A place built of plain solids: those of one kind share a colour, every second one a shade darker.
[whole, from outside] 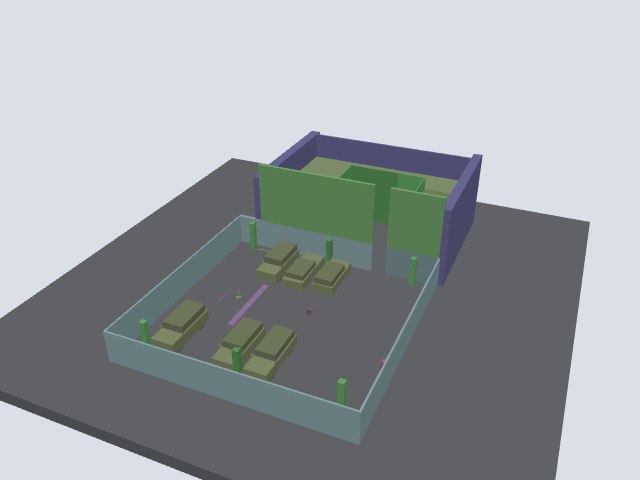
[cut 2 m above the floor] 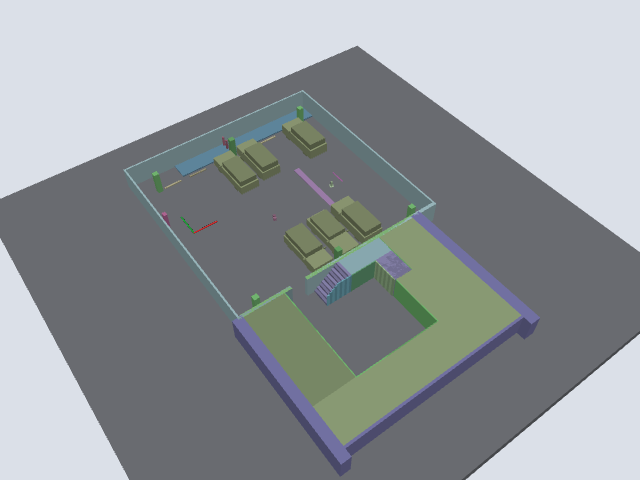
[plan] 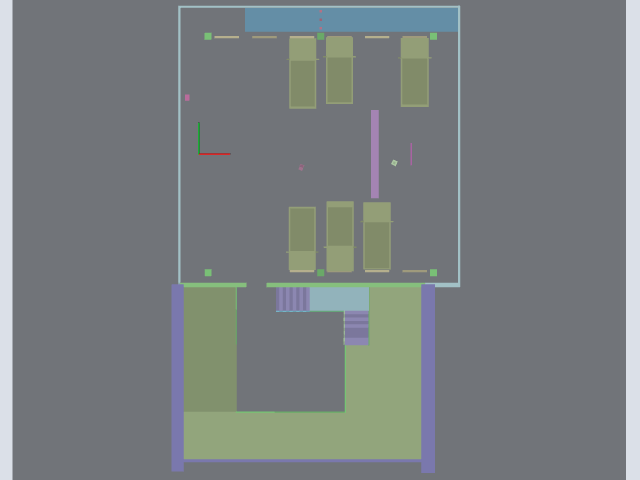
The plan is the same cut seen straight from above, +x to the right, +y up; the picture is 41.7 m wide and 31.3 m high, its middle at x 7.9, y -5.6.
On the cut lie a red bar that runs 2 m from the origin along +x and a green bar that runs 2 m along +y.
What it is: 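The pedestrian entrance of an underground car park of the 2000s; a paved forecourt at street level 4.40 m over the deck; an open stair well of 22 risers of 0.200 m and treads of 0.220 m, 1.53 m wide, an L of two flights with a corner landing, along the facade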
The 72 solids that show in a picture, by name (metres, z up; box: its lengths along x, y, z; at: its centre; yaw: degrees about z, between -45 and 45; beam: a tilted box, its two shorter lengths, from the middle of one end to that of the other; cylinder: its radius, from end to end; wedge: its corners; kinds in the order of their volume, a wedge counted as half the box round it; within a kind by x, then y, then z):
{
 "paving_1": {"box": [3.47, 4.39, 4.45], "at": [0.74, -14.6, 2.17]},
 "paving_2": {"box": [3.47, 3.74, 4.45], "at": [0.74, -10.55, 2.17]},
 "paving_3": {"box": [15.51, 3.11, 4.45], "at": [6.76, -18.34, 2.17]},
 "paving_4": {"box": [5.0, 4.38, 4.45], "at": [12.02, -14.61, 2.17]},
 "paving_5": {"box": [3.47, 3.74, 4.45], "at": [12.78, -10.55, 2.17]},
 "boundary_1": {"box": [0.8, 12.21, 6.98], "at": [-1.38, -14.59, 3.44]},
 "boundary_2": {"box": [15.91, 0.2, 6.79], "at": [6.76, -19.99, 3.35]},
 "boundary_3": {"box": [0.89, 12.3, 6.76], "at": [14.95, -14.64, 3.33]},
 "stair_step_1": {"box": [6.07, 1.55, 0.25], "at": [8.06, -9.45, 0.07]},
 "stair_step_2": {"box": [5.85, 1.55, 0.45], "at": [8.17, -9.45, 0.17]},
 "stair_step_3": {"box": [5.63, 1.55, 0.65], "at": [8.28, -9.45, 0.28]},
 "stair_step_4": {"box": [5.41, 1.55, 0.85], "at": [8.39, -9.45, 0.38]},
 "stair_step_5": {"box": [5.19, 1.55, 1.05], "at": [8.5, -9.45, 0.47]},
 "stair_step_6": {"box": [4.97, 1.55, 1.25], "at": [8.61, -9.45, 0.57]},
 "stair_step_7": {"box": [4.75, 1.55, 1.45], "at": [8.72, -9.45, 0.68]},
 "stair_step_8": {"box": [4.53, 1.55, 1.65], "at": [8.83, -9.45, 0.78]},
 "stair_step_9": {"box": [4.31, 1.55, 1.85], "at": [8.94, -9.45, 0.88]},
 "stair_step_10": {"box": [4.09, 1.55, 2.05], "at": [9.05, -9.45, 0.97]},
 "stair_step_11": {"box": [1.55, 0.49, 4.05], "at": [10.28, -12.22, 1.98]},
 "stair_step_12": {"box": [1.55, 1.15, 3.45], "at": [10.28, -11.89, 1.68]},
 "stair_step_13": {"box": [1.55, 1.37, 3.25], "at": [10.28, -11.78, 1.57]},
 "stair_step_14": {"box": [1.55, 1.59, 3.05], "at": [10.28, -11.67, 1.48]},
 "stair_step_15": {"box": [1.55, 1.81, 2.85], "at": [10.28, -11.56, 1.38]},
 "stair_step_16": {"box": [1.55, 2.03, 2.65], "at": [10.28, -11.45, 1.27]},
 "stair_step_17": {"box": [1.55, 2.25, 2.45], "at": [10.28, -11.34, 1.18]},
 "car_1": {"box": [1.76, 4.13, 0.75], "at": [6.74, -5.5, 0.55]},
 "car_2": {"box": [1.56, 2.77, 0.51], "at": [6.74, -4.94, 1.19]},
 "car_3": {"box": [1.56, 2.99, 0.52], "at": [6.78, 4.6, 1.21]},
 "car_4": {"box": [1.76, 4.59, 0.77], "at": [6.78, 5.25, 0.57]},
 "car_5": {"box": [1.57, 2.92, 0.55], "at": [9.17, 4.84, 1.33]},
 "car_6": {"box": [1.77, 4.35, 0.87], "at": [9.17, 5.45, 0.62]},
 "car_7": {"box": [1.78, 4.57, 0.73], "at": [9.21, -5.36, 0.54]},
 "car_8": {"box": [1.58, 2.52, 0.43], "at": [9.21, -4.72, 1.13]},
 "car_9": {"box": [1.6, 3.0, 0.58], "at": [11.62, -5.94, 1.37]},
 "car_10": {"box": [1.8, 4.39, 0.9], "at": [11.62, -5.33, 0.63]},
 "car_11": {"box": [1.62, 3.0, 0.57], "at": [14.08, 4.73, 1.38]},
 "car_12": {"box": [1.82, 4.5, 0.91], "at": [14.08, 5.33, 0.64]},
 "wall_1": {"box": [0.15, 18.22, 2.66], "at": [-1.27, 0.57, 1.28]},
 "wall_2": {"box": [4.45, 0.3, 2.66], "at": [0.88, -8.54, 1.28]},
 "wall_3": {"box": [18.4, 0.15, 2.66], "at": [7.85, 9.61, 1.28]},
 "wall_4": {"box": [12.65, 0.3, 2.66], "at": [10.73, -8.54, 1.28]},
 "wall_5": {"box": [0.15, 18.22, 2.66], "at": [16.98, 0.57, 1.28]},
 "facade_1": {"box": [4.34, 0.3, 8.01], "at": [0.93, -8.54, 3.96]},
 "facade_2": {"box": [10.37, 0.3, 8.01], "at": [9.59, -8.54, 3.96]},
 "stair_landing_1": {"box": [3.87, 1.56, 2.25], "at": [9.16, -9.46, 1.07]},
 "rim_guard_1": {"box": [0.08, 4.53, 5.55], "at": [2.44, -14.6, 2.73]},
 "rim_guard_2": {"box": [2.71, 0.08, 5.55], "at": [3.75, -16.82, 2.73]},
 "rim_guard_3": {"box": [4.65, 0.08, 5.55], "at": [7.27, -16.82, 2.73]},
 "rim_guard_4": {"box": [0.08, 4.45, 5.55], "at": [9.56, -14.64, 2.73]},
 "walkway_1": {"box": [13.9, 1.55, 0.18], "at": [9.95, 8.76, 0.04]},
 "column_1": {"box": [0.45, 0.45, 2.63], "at": [0.6, -7.74, 1.26]},
 "column_2": {"box": [0.45, 0.45, 2.63], "at": [0.6, 7.68, 1.26]},
 "column_3": {"box": [0.45, 0.45, 2.63], "at": [7.95, -7.74, 1.26]},
 "column_4": {"box": [0.45, 0.45, 2.63], "at": [7.95, 7.68, 1.26]},
 "column_5": {"box": [0.45, 0.45, 2.63], "at": [15.3, -7.74, 1.26]},
 "column_6": {"box": [0.45, 0.45, 2.63], "at": [15.3, 7.68, 1.26]},
 "guard_landing_1": {"box": [2.29, 0.08, 3.35], "at": [8.37, -10.26, 1.62]},
 "hump_1": {"box": [0.52, 5.77, 0.1], "at": [11.48, 0.0, 0.0]},
 "wheelstop_1": {"box": [1.6, 0.15, 0.15], "at": [1.82, 7.63, 0.03]},
 "wheelstop_2": {"box": [1.6, 0.15, 0.15], "at": [4.28, 7.63, 0.03]},
 "wheelstop_3": {"box": [1.6, 0.15, 0.15], "at": [6.72, -7.63, 0.03]},
 "wheelstop_4": {"box": [1.6, 0.15, 0.15], "at": [6.72, 7.63, 0.03]},
 "wheelstop_5": {"box": [1.6, 0.15, 0.15], "at": [11.62, -7.63, 0.03]},
 "wheelstop_6": {"box": [1.6, 0.15, 0.15], "at": [11.62, 7.63, 0.03]},
 "wheelstop_7": {"box": [1.6, 0.15, 0.15], "at": [14.07, -7.63, 0.03]},
 "wheelstop_8": {"box": [1.6, 0.15, 0.15], "at": [14.07, 7.63, 0.03]},
 "pay_station_1": {"box": [0.3, 0.4, 1.5], "at": [-0.75, 3.69, 0.7]},
 "guard_lower_1": {"box": [0.23, 0.08, 1.68], "at": [5.58, -10.26, 0.79]},
 "guard_lower_2": {"box": [0.23, 0.08, 2.08], "at": [6.02, -10.26, 0.99]},
 "guard_lower_3": {"box": [0.23, 0.08, 2.48], "at": [6.46, -10.26, 1.19]},
 "guard_upper_1": {"box": [0.08, 0.23, 5.28], "at": [9.48, -12.31, 2.59]},
 "cable_cover_1": {"box": [0.11, 1.44, 0.07], "at": [13.85, 0.0, -0.02]}
}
